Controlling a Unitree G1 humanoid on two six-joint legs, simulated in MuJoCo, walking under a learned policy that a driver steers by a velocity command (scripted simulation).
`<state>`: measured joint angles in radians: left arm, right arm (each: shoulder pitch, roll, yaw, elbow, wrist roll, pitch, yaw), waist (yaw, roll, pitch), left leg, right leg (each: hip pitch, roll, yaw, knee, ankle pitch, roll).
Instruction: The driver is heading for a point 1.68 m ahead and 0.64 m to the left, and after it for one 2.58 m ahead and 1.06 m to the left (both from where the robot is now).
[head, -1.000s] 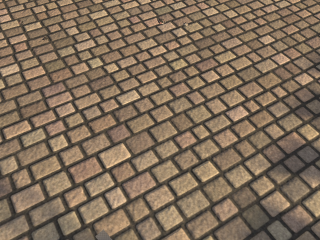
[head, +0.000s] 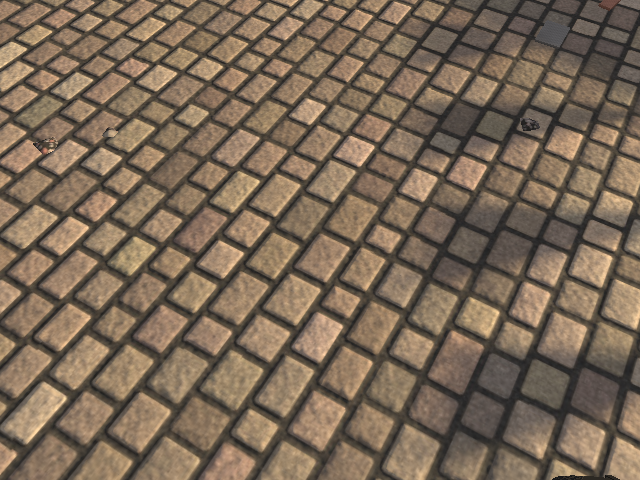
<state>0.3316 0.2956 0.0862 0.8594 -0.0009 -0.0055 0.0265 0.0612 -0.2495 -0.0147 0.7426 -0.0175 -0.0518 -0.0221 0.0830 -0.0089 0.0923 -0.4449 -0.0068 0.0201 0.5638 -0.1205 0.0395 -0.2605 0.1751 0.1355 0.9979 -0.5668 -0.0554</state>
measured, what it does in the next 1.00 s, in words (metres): steps on the spot, turning left: right foot, then left foot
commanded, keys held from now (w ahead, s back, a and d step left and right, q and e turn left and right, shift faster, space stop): q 0.90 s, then no key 0.10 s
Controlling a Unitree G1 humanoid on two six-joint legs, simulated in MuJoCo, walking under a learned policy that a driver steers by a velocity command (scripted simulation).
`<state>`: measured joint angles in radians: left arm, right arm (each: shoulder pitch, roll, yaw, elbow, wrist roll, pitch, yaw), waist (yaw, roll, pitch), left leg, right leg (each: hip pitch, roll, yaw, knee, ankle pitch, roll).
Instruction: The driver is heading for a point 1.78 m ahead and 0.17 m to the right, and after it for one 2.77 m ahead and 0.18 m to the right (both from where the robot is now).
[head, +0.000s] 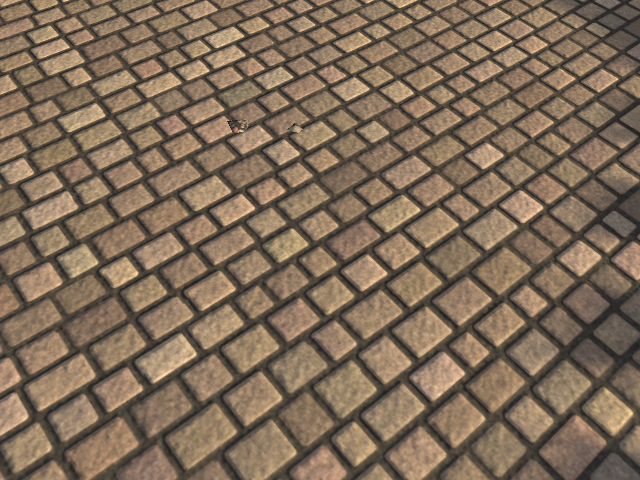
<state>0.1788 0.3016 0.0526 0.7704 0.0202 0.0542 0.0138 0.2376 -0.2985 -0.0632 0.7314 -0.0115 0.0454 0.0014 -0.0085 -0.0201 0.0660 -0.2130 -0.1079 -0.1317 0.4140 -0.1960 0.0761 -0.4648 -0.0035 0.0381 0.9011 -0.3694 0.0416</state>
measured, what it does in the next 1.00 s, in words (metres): walks ahead: right foot, then left foot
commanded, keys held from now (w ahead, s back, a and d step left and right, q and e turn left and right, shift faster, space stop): no key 0.32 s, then w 0.68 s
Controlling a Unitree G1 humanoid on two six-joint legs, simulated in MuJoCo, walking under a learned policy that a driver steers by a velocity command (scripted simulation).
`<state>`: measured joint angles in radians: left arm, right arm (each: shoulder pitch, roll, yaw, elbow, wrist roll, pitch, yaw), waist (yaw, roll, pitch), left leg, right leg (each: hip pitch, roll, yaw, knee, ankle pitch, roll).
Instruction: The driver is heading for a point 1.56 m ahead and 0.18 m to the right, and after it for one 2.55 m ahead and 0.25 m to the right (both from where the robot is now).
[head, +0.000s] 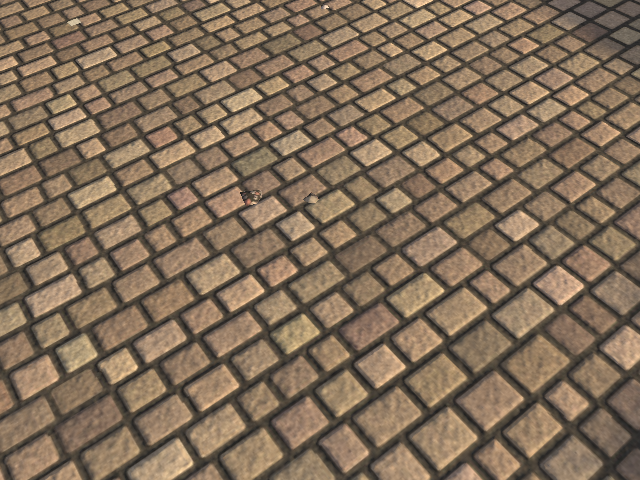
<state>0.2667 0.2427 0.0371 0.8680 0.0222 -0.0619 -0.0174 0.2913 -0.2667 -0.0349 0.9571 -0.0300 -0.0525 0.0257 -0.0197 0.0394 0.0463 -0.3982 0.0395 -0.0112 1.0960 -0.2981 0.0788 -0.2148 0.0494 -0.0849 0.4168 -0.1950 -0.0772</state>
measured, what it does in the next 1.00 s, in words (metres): walks ahead: left foot, then right foot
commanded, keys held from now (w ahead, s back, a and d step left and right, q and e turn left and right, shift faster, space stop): w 1.00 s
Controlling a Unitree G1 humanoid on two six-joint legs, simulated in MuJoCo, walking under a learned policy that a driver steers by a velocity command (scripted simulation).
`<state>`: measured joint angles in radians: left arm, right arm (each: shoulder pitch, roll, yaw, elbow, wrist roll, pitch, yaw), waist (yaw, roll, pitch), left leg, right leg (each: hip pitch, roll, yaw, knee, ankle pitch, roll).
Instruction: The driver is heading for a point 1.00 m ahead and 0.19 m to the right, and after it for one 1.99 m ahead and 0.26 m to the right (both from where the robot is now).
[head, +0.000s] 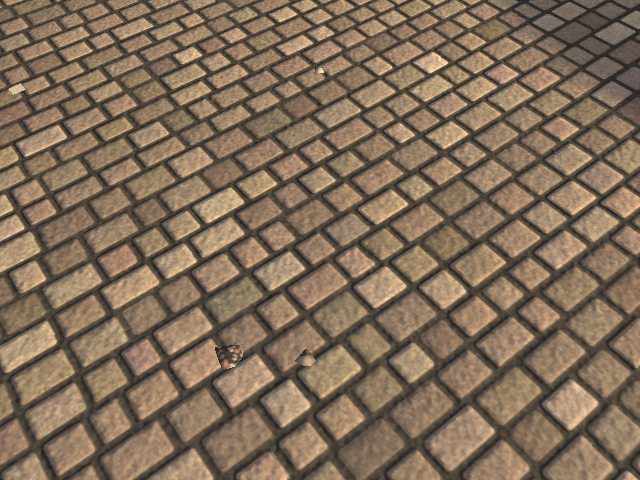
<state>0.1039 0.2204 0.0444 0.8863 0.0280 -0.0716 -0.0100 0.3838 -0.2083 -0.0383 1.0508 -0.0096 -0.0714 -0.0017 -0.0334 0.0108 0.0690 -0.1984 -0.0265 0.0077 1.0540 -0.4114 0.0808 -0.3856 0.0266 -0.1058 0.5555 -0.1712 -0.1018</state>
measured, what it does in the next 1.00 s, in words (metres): walks ahead: left foot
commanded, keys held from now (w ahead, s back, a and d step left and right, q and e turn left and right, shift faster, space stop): w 0.76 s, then w+e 0.24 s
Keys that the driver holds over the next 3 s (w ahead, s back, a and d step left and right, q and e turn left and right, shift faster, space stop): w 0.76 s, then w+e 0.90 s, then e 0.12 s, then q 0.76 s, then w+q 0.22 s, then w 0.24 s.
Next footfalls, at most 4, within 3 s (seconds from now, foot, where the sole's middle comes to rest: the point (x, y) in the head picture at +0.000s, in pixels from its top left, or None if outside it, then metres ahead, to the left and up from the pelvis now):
0.46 left None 0.42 0.10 -0.76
1.04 right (367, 364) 0.71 -0.08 -0.76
1.60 left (332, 241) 1.06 -0.02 -0.76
2.02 right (429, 236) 1.07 -0.27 -0.76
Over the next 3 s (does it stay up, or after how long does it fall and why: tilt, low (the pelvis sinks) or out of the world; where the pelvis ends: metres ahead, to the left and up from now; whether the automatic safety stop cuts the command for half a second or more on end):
stays up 1.10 -0.14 0.01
